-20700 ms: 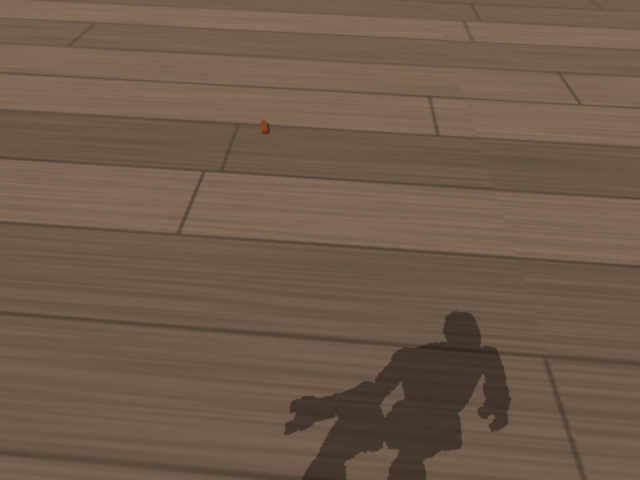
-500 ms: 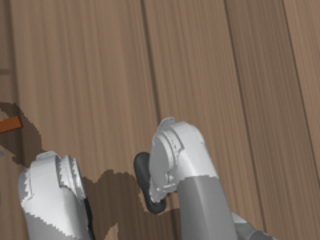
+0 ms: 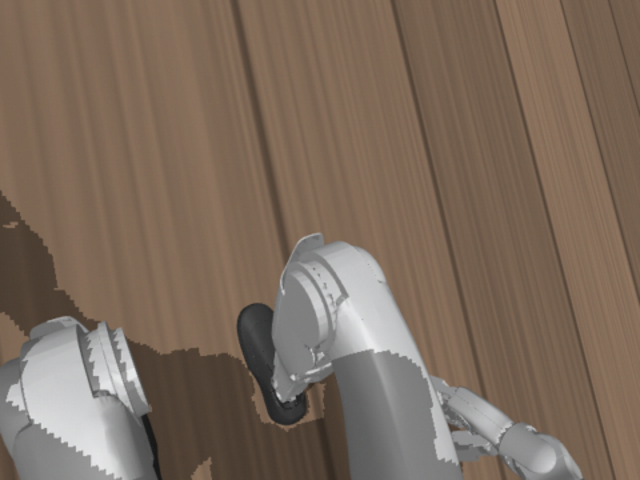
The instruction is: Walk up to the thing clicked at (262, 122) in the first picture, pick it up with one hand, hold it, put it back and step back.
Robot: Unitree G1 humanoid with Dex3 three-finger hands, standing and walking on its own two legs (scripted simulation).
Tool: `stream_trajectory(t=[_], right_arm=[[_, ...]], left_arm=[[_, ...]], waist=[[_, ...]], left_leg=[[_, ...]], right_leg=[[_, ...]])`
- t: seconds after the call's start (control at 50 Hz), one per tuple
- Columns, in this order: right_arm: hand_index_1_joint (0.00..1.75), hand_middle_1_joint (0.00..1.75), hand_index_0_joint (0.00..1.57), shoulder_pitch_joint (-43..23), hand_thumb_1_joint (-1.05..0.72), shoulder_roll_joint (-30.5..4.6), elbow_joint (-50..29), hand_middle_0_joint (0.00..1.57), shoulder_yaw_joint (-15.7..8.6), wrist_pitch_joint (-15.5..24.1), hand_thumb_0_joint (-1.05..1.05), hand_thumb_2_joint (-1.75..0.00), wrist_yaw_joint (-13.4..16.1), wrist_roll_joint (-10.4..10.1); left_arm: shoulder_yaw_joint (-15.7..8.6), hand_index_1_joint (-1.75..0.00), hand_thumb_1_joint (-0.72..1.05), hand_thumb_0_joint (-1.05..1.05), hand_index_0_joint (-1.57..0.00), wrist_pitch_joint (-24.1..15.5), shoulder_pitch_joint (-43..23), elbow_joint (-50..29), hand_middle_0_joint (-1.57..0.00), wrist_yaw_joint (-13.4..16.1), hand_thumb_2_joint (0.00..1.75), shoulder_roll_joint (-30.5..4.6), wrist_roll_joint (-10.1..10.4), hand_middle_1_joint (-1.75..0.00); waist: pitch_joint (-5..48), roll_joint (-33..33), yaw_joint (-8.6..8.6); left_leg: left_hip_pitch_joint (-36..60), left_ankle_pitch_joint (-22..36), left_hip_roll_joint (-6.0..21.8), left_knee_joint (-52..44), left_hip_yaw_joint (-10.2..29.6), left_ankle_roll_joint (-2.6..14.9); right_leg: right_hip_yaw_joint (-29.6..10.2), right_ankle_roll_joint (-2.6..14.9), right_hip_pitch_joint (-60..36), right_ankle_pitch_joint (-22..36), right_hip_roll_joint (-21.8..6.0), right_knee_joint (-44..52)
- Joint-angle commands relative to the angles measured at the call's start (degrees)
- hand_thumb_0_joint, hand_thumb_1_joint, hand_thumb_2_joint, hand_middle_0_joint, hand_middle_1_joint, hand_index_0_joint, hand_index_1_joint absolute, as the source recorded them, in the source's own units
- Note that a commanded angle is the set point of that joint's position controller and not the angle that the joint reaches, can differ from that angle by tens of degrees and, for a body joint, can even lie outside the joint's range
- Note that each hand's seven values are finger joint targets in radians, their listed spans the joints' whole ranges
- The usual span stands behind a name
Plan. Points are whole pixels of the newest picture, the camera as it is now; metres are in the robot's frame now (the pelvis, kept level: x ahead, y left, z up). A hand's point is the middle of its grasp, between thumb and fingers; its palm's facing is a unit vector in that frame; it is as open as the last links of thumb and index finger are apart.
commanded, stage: rest palm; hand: left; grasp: from above
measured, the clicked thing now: out of the picture +0.40 +0.29 -0.29
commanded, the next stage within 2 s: close in 0.26 s
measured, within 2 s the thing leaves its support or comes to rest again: neither
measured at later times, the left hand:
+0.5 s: hand out of the picture +0.41 +0.26 -0.26, palm faces -0.38 -0.11 -0.92, open 13.5 cm
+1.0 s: hand out of the picture +0.41 +0.28 -0.26, palm faces -0.45 -0.17 -0.87, open 11.1 cm
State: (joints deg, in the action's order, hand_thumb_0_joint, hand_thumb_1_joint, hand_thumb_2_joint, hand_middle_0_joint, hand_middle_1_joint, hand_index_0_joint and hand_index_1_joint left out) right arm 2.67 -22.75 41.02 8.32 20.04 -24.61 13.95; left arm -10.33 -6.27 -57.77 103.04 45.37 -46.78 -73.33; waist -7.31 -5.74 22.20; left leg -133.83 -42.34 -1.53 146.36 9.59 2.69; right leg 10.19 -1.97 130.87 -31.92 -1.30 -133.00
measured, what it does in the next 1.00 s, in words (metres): stands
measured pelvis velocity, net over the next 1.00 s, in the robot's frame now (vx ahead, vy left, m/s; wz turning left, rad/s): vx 0.00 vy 0.00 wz -0.01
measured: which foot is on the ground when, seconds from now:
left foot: down 0.00-1.00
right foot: down 0.00-1.00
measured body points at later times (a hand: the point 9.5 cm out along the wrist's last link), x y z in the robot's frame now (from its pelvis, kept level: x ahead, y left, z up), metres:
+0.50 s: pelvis +0.00 +0.00 +0.00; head +0.26 +0.13 +0.34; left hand +0.42 +0.27 -0.21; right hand +0.07 -0.26 -0.06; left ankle +0.06 +0.11 -0.27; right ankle +0.14 -0.12 -0.27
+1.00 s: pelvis +0.00 +0.00 +0.00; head +0.27 +0.12 +0.34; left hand +0.42 +0.29 -0.21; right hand +0.06 -0.25 -0.06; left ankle +0.06 +0.11 -0.27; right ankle +0.14 -0.12 -0.27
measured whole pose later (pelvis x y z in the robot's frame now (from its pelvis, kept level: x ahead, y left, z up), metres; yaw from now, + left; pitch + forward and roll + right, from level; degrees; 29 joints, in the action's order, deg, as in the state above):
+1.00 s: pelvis +0.00 +0.00 +0.00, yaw +0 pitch +27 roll -14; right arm 5.8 -20.9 40.2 13.7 18.8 -23.6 15.3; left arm -6.1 -15.8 -54.6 101.8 42.6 -50.2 -73.1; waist -9.5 -6.2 20.5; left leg -131.8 -43.6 -1.2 147.2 10.9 1.9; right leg 11.2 -1.4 129.4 -32.1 -0.8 -133.3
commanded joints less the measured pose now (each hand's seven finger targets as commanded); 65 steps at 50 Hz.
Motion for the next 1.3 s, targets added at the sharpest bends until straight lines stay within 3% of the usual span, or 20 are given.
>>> stream_trajectory(t=[0.0,0.08,0.1,0.12,0.18,0.24,0.32,0.4,0.44,0.54,0.6,0.66,0.68,0.74,0.76,0.8,0.86,0.88,1.02,1.28], right_arm=[[0.30,0.30,0.20,12.2,-0.91,-15.1,0.3,0.20,-4.4,-0.5,0.00,-0.91,0.5,-1.0],[0.30,0.30,0.20,13.5,-0.91,-15.6,1.3,0.20,-3.5,-1.8,0.00,-0.91,1.6,-0.4],[0.30,0.30,0.20,14.1,-0.91,-16.1,1.5,0.20,-3.3,-2.1,0.00,-0.91,1.8,-0.2],[0.30,0.30,0.20,14.5,-0.90,-15.4,1.5,0.20,-2.9,-2.4,0.00,-0.91,1.8,0.0],[0.30,0.30,0.20,14.6,-0.90,-15.5,1.8,0.20,-1.0,-2.6,0.00,-0.90,2.1,1.0],[0.30,0.30,0.20,13.3,-0.90,-16.1,2.5,0.20,-0.5,-2.3,0.00,-0.90,2.5,1.7],[0.30,0.30,0.20,11.1,-0.90,-17.4,2.3,0.20,-0.8,-1.5,0.00,-0.90,2.5,2.8],[0.30,0.30,0.20,10.0,-0.89,-17.4,1.7,0.20,-1.5,-0.7,0.00,-0.89,1.7,3.2],[0.30,0.30,0.20,8.9,-0.89,-17.6,1.3,0.20,-1.3,-0.1,0.00,-0.90,1.3,2.9],[0.30,0.30,0.20,9.2,-0.89,-18.3,0.7,0.20,-1.9,1.2,0.00,-0.90,0.3,1.5],[0.30,0.30,0.20,11.3,-0.89,-17.8,0.3,0.20,-1.8,1.4,0.00,-0.90,0.0,0.6],[0.30,0.30,0.20,11.4,-0.89,-17.2,0.6,0.20,-1.6,1.4,0.00,-0.90,0.3,-0.1],[0.30,0.30,0.20,12.0,-0.89,-17.1,-0.1,0.20,-1.4,1.3,0.00,-0.90,0.3,-0.1],[0.30,0.30,0.20,12.3,-0.89,-18.3,-0.4,0.20,-1.3,0.7,0.00,-0.90,0.4,-0.4],[0.30,0.30,0.20,12.7,-0.89,-18.3,-0.3,0.20,-1.6,0.4,0.00,-0.90,0.8,-0.7],[0.30,0.30,0.20,13.7,-0.89,-17.7,-0.3,0.20,-1.5,-0.6,0.00,-0.90,1.0,0.0],[0.30,0.30,0.20,13.4,-0.89,-17.4,-0.9,0.20,-0.8,-0.8,0.00,-0.90,1.2,0.6],[0.30,0.30,0.20,13.1,-0.89,-17.6,-0.5,0.20,-1.1,-0.9,0.00,-0.90,1.5,0.5],[0.30,0.30,0.20,13.5,-0.89,-17.4,0.1,0.20,0.1,-0.9,0.00,-0.90,2.5,1.8],[0.30,0.30,0.20,12.1,-0.89,-17.9,0.6,0.20,-0.5,-0.1,0.00,-0.90,1.8,1.6]], left_arm=[[0.3,-0.99,-0.58,0.00,-0.05,-2.2,-7.2,-5.6,-0.09,-4.1,1.01,-12.4,2.0,-0.95],[2.4,-1.02,-0.57,0.00,-0.06,-7.8,-10.2,-10.3,-0.09,-5.3,0.99,-11.5,2.7,-0.99],[2.2,-1.00,-0.55,0.00,-0.07,-8.8,-9.4,-10.0,-0.10,-5.0,1.00,-12.3,2.3,-0.98],[3.4,-1.00,-0.54,0.00,-0.07,-9.5,-8.5,-7.8,-0.10,-5.0,1.01,-10.5,1.6,-0.97],[5.8,-1.01,-0.53,0.00,-0.07,-12.4,-7.5,-5.2,-0.09,-3.2,1.02,-8.7,1.0,-0.99],[6.0,-0.99,-0.47,0.00,-0.09,-14.0,-7.4,-6.3,-0.09,-0.2,0.97,-10.9,-0.3,-0.99],[7.5,-0.97,-0.44,0.00,-0.12,-13.4,-8.9,-6.0,-0.11,3.8,0.93,-10.1,-2.0,-0.99],[6.6,-0.89,-0.31,0.00,-0.21,-9.8,-9.8,-5.8,-0.21,7.4,0.89,-11.2,-4.2,-0.89],[6.0,-0.86,-0.29,0.00,-0.23,-7.3,-10.7,-5.5,-0.24,8.3,0.87,-12.1,-3.6,-0.86],[3.4,-0.77,-0.25,0.00,-0.28,-2.2,-11.5,-4.5,-0.29,5.9,0.77,-13.4,-0.2,-0.76],[0.5,-0.74,-0.20,0.00,-0.32,-1.7,-10.1,-3.5,-0.32,2.7,0.73,-14.8,0.9,-0.74],[1.2,-0.73,-0.18,0.00,-0.35,-2.7,-7.8,-2.6,-0.35,-0.7,0.70,-14.6,2.0,-0.72],[1.5,-0.72,-0.17,0.00,-0.35,-3.4,-9.2,-4.0,-0.36,-1.6,0.70,-14.2,2.2,-0.72],[3.0,-0.70,-0.10,0.00,-0.41,-4.4,-7.5,-1.2,-0.39,-3.1,0.66,-14.0,1.3,-0.72],[2.4,-0.69,-0.09,0.00,-0.42,-5.0,-5.6,-2.7,-0.41,-3.0,0.65,-14.4,1.9,-0.70],[1.3,-0.67,-0.04,0.00,-0.45,-6.5,-2.5,-1.2,-0.44,-2.4,0.61,-14.4,1.5,-0.69],[4.1,-0.65,0.00,0.00,-0.47,-8.5,-4.5,-2.0,-0.45,-2.8,0.59,-11.5,1.5,-0.68],[4.0,-0.65,0.01,0.00,-0.48,-9.3,-5.1,-3.7,-0.45,-2.5,0.58,-12.2,1.7,-0.67],[5.4,-0.56,0.13,0.00,-0.58,-11.0,-7.6,-4.0,-0.54,0.0,0.49,-13.1,0.1,-0.59],[7.0,-0.39,0.31,0.00,-0.73,-7.8,-9.2,-3.2,-0.69,0.6,0.33,-11.2,0.2,-0.43]], waist=[[38.5,28.3,-0.33],[39.5,28.1,1.01],[40.4,28.6,0.37],[39.5,27.6,1.32],[35.3,22.2,2.01],[35.8,23.5,0.72],[34.1,22.7,1.63],[32.8,25.3,2.46],[31.3,24.3,2.65],[29.7,25.4,2.77],[33.8,27.6,1.69],[34.8,28.3,1.05],[34.9,27.9,2.11],[31.9,25.5,2.42],[33.5,25.4,0.52],[33.8,24.5,-0.70],[31.0,21.8,1.14],[32.9,22.4,0.46],[32.1,21.4,2.17],[30.3,25.3,2.25]], left_leg=[[28.3,13.0,0.1,-18.9,-1.5,-2.38],[28.4,15.0,0.3,-16.8,-2.6,-2.25],[29.2,16.4,0.4,-17.0,-2.2,-2.54],[29.2,16.8,0.5,-16.5,-2.0,-2.51],[25.0,15.3,0.3,-15.2,-2.1,-1.68],[26.1,14.4,0.6,-16.2,-1.9,-1.84],[25.8,10.7,1.0,-17.1,-0.9,-2.07],[27.0,9.9,1.8,-18.7,0.6,-2.91],[25.3,8.2,2.0,-18.9,0.5,-2.94],[23.1,6.3,1.7,-18.4,0.0,-2.41],[26.4,11.4,1.4,-18.1,0.7,-2.77],[26.8,12.5,1.0,-17.7,0.0,-2.72],[27.7,14.0,1.1,-17.5,0.1,-2.76],[24.0,12.5,0.8,-16.9,-0.6,-2.21],[24.5,13.4,0.7,-17.6,-0.6,-2.40],[23.3,12.4,0.5,-18.2,-1.1,-2.18],[22.3,10.8,0.6,-17.0,-1.2,-1.78],[23.4,11.4,0.7,-17.4,-0.8,-1.92],[23.5,9.8,0.9,-16.8,-1.2,-1.71],[25.3,9.4,1.7,-19.0,1.1,-2.92]], right_leg=[[2.3,3.06,-24.0,10.4,2.3,7.1],[2.9,3.40,-26.1,11.7,3.1,8.5],[3.3,3.49,-26.2,12.2,3.0,8.2],[3.5,3.38,-25.8,12.6,3.0,7.7],[4.0,2.93,-26.3,11.9,3.5,8.7],[3.9,3.19,-25.9,10.1,4.0,9.2],[4.4,3.14,-23.9,6.8,4.5,9.7],[4.2,3.10,-20.8,6.4,3.8,8.8],[4.1,2.83,-21.5,5.7,3.5,9.2],[3.0,2.69,-21.6,4.9,2.8,9.6],[3.4,2.81,-22.2,8.8,2.4,7.8],[3.6,3.01,-24.0,9.8,3.0,7.6],[3.8,2.87,-23.9,11.1,2.9,7.4],[3.7,2.92,-23.2,9.7,3.0,7.7],[3.6,3.02,-24.2,9.9,3.1,8.1],[3.4,3.22,-26.3,9.2,3.5,8.7],[3.9,2.94,-24.0,7.7,3.5,8.8],[3.8,3.03,-24.1,7.8,3.5,9.1],[3.7,2.78,-25.1,6.6,3.7,10.4],[4.4,3.12,-21.1,6.4,3.5,9.1]])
